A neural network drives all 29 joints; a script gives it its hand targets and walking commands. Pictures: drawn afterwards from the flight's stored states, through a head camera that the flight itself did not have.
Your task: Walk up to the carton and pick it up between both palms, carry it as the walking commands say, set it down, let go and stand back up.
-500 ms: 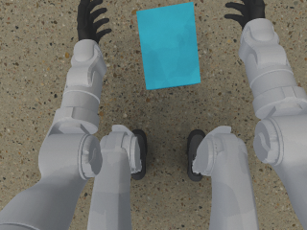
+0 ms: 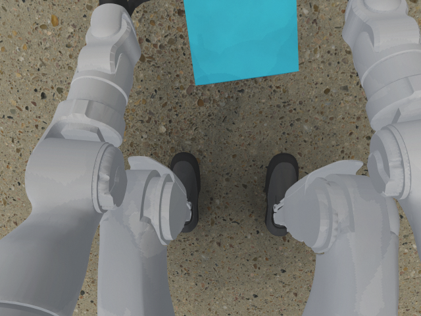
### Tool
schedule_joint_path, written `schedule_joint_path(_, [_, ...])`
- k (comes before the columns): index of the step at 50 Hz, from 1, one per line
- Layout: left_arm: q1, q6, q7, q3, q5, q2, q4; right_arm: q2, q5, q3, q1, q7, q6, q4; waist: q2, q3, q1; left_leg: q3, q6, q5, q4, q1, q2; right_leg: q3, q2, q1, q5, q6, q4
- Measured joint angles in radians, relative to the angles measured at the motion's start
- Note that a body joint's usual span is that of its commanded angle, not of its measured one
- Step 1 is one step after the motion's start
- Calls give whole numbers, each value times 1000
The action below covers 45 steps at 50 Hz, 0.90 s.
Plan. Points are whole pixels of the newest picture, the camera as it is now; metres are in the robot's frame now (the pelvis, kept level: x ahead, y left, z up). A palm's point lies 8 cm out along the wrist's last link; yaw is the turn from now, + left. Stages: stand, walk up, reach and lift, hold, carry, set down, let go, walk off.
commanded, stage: reach and lift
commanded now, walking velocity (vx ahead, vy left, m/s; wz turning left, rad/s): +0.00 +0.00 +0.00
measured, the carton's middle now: (237, 12) +0.54 -0.01 -0.30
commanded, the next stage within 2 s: none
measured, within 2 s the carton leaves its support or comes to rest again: leaves its support in 1.70 s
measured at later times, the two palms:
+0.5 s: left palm (123, 4) +0.54 +0.16 -0.22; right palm out of the picture +0.55 -0.17 -0.23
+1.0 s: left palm (147, 0) +0.55 +0.12 -0.22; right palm out of the picture +0.55 -0.14 -0.23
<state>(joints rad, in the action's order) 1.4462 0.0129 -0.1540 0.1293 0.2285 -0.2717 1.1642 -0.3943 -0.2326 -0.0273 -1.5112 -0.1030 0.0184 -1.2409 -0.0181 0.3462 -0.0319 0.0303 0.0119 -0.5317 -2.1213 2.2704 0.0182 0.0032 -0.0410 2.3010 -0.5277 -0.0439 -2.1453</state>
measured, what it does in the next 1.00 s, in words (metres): stands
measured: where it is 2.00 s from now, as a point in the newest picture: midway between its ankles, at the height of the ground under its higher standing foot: (229, 206)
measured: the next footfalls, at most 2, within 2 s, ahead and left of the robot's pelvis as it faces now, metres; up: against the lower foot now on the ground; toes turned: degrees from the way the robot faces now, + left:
none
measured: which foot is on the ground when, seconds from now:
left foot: down 0.00-1.00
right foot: down 0.00-1.00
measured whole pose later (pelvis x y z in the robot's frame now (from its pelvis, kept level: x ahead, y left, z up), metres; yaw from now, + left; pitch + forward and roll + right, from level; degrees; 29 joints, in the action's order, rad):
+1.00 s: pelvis +0.00 +0.00 -0.02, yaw +0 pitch +35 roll +3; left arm 1.61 -0.03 -0.15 0.18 0.15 -0.21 1.31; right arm -0.34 -0.17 -0.03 -1.62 -0.10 -0.02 -1.33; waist -0.03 0.47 -0.03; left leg 0.03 0.01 -0.56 -2.21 2.27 -0.01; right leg -0.01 -0.03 2.30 -0.55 -0.03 -2.23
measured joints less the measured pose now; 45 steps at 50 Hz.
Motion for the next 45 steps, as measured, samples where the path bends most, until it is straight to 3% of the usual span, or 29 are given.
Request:
schedule_joint_path(10, [120, -23, 15, -50, 47, -46, 112, -45, -39, -48, -80, 22, -25, -70, -17, 118, 1, 4, -13, -5, -94, 30, -3, -6, -5, 22, -8, 8, -89])
schedule_joint_path(27, [93, -42, 14, -56, 44, -19, 114, -20, -24, -42, -51, 36, -41, -65, -19, 77, 6, 12, -17, -19, -100, 40, -10, -17, -5, 31, -26, 19, -98])
schedule_joint_path(45, [157, -49, -2, 20, -52, 62, 137, 48, 39, -18, -104, 6, -45, -82, -14, 110, 8, 4, -5, -17, -82, 13, -18, -17, 4, 9, -21, 17, -81])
